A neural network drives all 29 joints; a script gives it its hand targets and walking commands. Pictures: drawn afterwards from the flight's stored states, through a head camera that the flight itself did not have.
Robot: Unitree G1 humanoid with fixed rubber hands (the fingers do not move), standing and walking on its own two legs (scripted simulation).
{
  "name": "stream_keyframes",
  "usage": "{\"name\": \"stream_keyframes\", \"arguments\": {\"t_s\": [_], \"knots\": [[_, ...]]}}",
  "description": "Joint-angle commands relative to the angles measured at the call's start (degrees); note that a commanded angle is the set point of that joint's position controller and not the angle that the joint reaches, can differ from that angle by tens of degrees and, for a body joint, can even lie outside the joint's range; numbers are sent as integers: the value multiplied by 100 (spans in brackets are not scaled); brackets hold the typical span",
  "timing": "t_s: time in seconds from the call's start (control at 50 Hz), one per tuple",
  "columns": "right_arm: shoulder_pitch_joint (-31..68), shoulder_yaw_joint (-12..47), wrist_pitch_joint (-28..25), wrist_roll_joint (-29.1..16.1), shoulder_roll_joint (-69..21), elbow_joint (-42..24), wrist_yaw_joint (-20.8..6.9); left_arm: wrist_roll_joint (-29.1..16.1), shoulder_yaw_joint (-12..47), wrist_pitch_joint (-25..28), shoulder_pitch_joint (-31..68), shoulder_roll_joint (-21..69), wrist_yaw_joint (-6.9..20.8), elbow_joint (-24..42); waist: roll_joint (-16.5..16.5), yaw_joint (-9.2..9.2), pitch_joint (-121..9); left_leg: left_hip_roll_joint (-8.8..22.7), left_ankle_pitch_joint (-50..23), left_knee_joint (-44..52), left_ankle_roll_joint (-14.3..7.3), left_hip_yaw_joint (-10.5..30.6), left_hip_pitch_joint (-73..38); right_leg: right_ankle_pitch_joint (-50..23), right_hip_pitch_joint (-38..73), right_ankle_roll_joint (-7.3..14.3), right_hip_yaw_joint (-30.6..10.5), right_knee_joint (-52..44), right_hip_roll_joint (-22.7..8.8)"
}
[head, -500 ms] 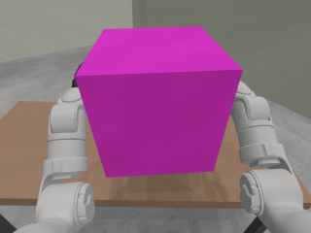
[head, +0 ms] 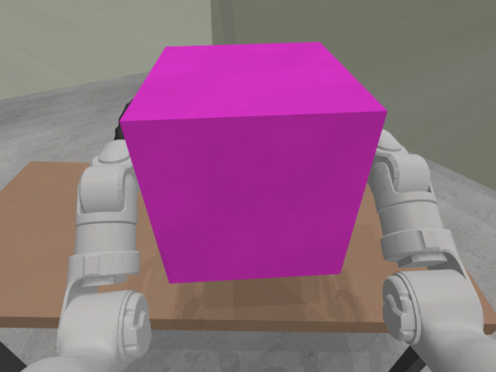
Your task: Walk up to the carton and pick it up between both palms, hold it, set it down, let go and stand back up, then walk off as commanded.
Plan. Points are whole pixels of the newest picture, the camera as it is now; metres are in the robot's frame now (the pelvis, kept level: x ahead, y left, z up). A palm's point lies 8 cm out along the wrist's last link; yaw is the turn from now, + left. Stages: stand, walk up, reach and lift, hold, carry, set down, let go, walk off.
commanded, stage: hold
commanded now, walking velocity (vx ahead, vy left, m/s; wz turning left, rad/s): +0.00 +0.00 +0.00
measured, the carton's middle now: (249, 155) +0.39 +0.01 +0.21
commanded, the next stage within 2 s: set down in 0.30 s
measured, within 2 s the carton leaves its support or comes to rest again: neither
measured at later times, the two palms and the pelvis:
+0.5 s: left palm (128, 137) +0.38 +0.19 +0.25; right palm (362, 127) +0.39 -0.16 +0.26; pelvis +0.00 +0.00 +0.00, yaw +0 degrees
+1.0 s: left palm (139, 156) +0.42 +0.19 +0.19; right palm (343, 149) +0.43 -0.16 +0.20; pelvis +0.03 -0.01 +0.00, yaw +0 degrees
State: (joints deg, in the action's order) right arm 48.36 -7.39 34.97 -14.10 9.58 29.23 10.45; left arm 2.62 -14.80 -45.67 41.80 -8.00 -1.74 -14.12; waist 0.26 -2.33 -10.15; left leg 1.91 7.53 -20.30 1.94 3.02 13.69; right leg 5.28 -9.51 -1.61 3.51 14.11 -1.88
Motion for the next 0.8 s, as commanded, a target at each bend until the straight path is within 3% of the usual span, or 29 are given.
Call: {"name": "stream_keyframes", "arguments": {"t_s": [0.0, 0.28, 0.3, 0.42, 0.54, 0.62, 0.78], "knots": [[4112, 2375, -148, -1110, -3335, -1553, -738, -614, 2514, 431, 4367, 3360, 1064, 1402, -373, -437, -2237, -527, -484, 349, 81, -73, -451, -868, 2106, 69, -301, 313, 532], [4114, 2378, -147, -1112, -3344, -1553, -737, -621, 2516, 433, 4375, 3361, 1064, 1403, -370, -434, -2241, -527, -481, 348, 80, -73, -450, -865, 2104, 68, -303, 315, 532], [4232, 2299, -173, -1073, -3291, -1726, -794, -317, 2002, 410, 4653, 3100, 1122, 1244, -112, -290, -2095, -678, -187, 530, -57, -259, -497, -439, 2377, 27, -235, 246, 625], [4655, 1763, -819, -474, -3308, -1124, -972, -115, 1705, 866, 4773, 3187, 1235, 684, -198, -174, -2059, -609, -169, 566, 11, -283, -637, -262, 2131, 69, -177, 161, 576], [4312, 848, -1872, 583, -3288, 552, -1201, 577, 848, 1559, 4221, 2982, 1408, -614, -61, -27, -1321, -565, 170, 769, -35, -466, -623, 422, 1935, 66, 37, -31, 415], [4134, 829, -2434, 708, -3128, 785, -1205, 667, 930, 1881, 4001, 2973, 1393, -637, -181, 43, -1427, -595, -767, 599, 33, -538, -1035, -210, 2099, 42, 182, -25, 439], [3970, 1784, -2997, 227, -3098, -102, -969, 375, 1797, 2123, 3414, 3210, 1204, 178, -352, 99, -2080, -597, -2912, -55, 261, -456, -1932, -1668, 2278, 52, 324, 77, 611]]}}
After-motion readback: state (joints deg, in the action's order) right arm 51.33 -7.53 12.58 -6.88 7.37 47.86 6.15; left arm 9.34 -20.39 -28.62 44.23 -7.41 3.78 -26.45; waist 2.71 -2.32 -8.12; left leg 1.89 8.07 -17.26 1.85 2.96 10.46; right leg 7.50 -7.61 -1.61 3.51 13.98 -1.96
